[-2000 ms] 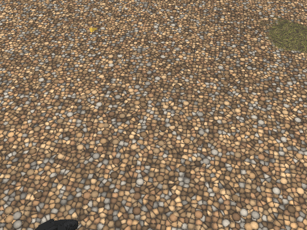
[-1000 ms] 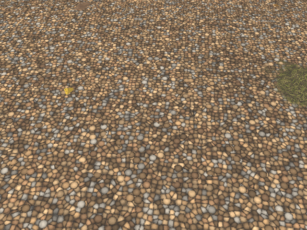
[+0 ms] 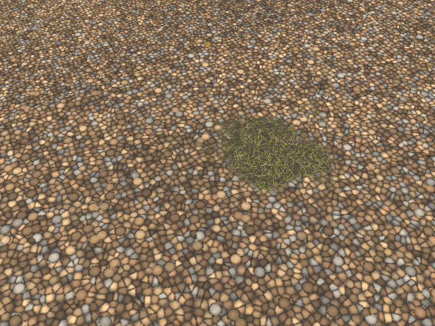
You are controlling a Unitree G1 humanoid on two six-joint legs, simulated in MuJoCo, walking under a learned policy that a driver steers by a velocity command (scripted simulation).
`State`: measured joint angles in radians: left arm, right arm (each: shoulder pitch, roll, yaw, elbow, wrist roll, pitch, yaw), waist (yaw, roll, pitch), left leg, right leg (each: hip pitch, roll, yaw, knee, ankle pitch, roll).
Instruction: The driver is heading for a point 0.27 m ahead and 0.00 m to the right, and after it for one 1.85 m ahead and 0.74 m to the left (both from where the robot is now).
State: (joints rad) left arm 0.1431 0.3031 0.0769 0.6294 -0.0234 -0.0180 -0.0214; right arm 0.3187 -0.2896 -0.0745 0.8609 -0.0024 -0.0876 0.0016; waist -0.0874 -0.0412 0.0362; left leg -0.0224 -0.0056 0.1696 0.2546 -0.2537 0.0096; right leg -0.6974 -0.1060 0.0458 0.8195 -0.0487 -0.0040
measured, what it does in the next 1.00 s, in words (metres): walks ahead, turning left: right foot, then left foot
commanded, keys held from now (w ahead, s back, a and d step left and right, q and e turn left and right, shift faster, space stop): w+e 0.04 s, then q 0.96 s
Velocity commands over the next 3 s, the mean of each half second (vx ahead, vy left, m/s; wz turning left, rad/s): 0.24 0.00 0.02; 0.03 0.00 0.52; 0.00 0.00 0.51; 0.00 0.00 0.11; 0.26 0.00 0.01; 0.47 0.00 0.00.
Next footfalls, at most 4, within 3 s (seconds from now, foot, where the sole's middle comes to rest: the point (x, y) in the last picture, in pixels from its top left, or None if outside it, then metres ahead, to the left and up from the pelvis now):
0.14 right None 0.26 -0.15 -0.78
0.64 left None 0.26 0.10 -0.78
1.14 right None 0.35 -0.12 -0.78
1.52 left None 0.19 0.11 -0.78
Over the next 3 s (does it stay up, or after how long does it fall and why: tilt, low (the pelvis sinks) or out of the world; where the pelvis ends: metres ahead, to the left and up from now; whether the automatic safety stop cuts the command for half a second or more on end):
stays up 0.56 0.18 0.00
